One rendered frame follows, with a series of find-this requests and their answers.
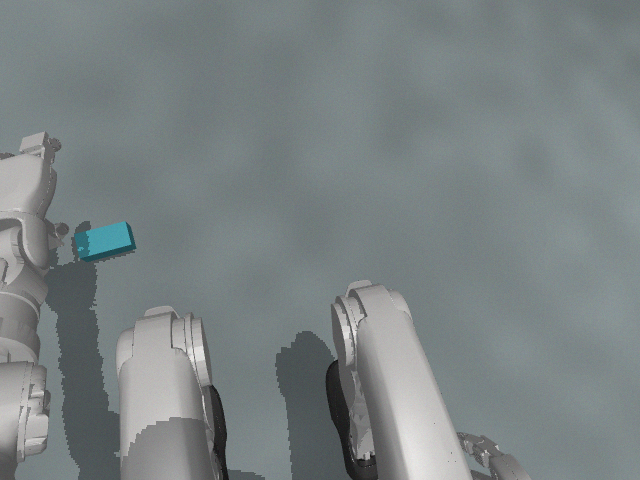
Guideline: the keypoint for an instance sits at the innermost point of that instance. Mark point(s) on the left robot arm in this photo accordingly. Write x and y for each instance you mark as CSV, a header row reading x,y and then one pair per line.
x,y
24,402

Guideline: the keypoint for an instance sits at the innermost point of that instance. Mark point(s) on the right robot hand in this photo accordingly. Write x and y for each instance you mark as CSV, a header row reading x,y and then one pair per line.
x,y
487,454

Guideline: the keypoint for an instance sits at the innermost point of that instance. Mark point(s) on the right robot foot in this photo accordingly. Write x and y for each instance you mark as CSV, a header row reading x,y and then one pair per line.
x,y
357,469

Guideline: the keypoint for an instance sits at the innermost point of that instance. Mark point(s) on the left robot foot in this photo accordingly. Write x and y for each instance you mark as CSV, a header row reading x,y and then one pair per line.
x,y
220,433

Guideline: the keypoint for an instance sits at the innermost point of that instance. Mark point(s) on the left robot hand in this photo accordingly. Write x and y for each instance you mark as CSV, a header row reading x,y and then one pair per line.
x,y
28,182

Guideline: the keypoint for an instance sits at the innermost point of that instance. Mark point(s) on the small box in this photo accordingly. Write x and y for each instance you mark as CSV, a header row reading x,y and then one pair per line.
x,y
105,241

